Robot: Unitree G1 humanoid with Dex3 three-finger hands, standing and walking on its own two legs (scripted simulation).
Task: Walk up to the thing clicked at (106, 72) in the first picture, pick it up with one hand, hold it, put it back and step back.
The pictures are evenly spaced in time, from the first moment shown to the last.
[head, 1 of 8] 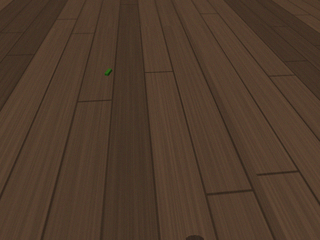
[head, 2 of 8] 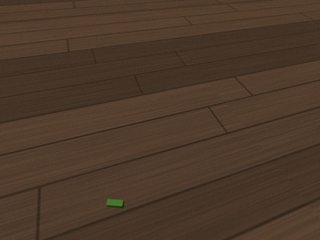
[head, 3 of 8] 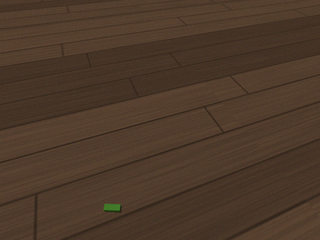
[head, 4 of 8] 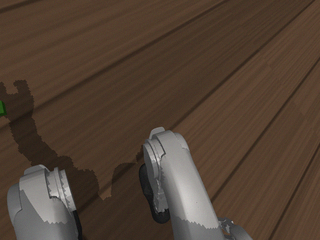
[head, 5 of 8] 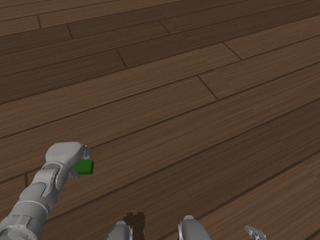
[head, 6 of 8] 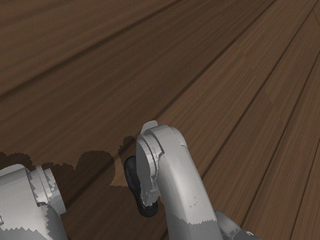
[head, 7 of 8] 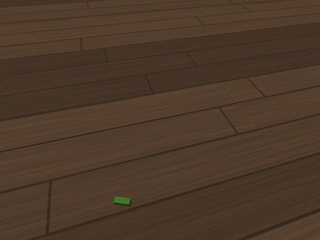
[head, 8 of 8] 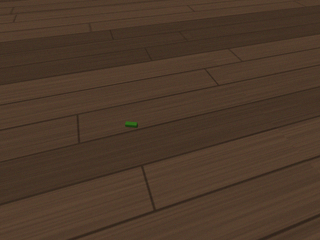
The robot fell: no
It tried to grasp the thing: yes
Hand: left
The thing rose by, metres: 0.69
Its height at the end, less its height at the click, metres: +0.00
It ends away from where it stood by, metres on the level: 0.01
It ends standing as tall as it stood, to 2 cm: yes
